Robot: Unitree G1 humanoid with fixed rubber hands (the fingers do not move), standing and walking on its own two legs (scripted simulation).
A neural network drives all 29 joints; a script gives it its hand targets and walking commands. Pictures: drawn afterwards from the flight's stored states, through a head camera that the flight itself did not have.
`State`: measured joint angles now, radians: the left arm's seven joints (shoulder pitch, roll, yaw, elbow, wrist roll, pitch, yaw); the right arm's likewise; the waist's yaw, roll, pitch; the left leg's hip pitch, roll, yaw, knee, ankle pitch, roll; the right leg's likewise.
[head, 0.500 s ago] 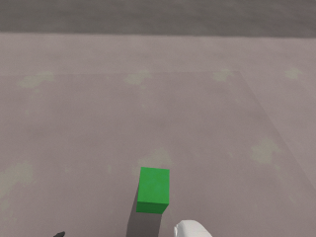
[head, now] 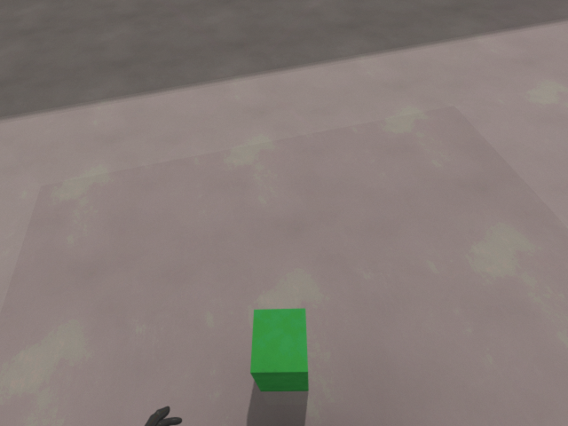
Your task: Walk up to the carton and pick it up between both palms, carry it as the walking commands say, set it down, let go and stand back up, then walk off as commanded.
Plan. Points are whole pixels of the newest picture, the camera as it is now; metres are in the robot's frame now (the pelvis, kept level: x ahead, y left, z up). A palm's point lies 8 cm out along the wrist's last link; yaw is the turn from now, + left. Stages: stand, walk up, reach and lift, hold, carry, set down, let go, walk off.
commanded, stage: walk up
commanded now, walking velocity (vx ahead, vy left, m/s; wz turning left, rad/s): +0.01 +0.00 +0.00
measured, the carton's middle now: (282, 351) +0.39 +0.05 -0.65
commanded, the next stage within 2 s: stand in 1.66 s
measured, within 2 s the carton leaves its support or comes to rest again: neither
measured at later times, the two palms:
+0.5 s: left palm out of the picture -0.03 +0.35 -0.15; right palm out of the picture +0.08 -0.16 -0.12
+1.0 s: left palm out of the picture +0.03 +0.33 -0.14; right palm out of the picture -0.01 -0.18 -0.13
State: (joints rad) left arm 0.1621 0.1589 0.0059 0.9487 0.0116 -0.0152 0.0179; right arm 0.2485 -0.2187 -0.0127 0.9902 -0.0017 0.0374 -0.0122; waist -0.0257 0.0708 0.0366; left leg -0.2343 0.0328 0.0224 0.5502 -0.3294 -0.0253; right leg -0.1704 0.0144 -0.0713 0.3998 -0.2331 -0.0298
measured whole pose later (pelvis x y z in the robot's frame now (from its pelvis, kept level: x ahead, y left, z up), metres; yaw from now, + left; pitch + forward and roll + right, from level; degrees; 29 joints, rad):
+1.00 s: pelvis +0.00 +0.07 +0.00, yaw +0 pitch +1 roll +0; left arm 0.25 0.24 0.06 1.04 0.02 0.05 0.01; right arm 0.29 -0.21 -0.05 1.04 -0.03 0.01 -0.06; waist -0.04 -0.01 0.01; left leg -0.26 0.06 0.05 0.43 -0.19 -0.02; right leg -0.36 0.00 -0.02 0.82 -0.42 0.02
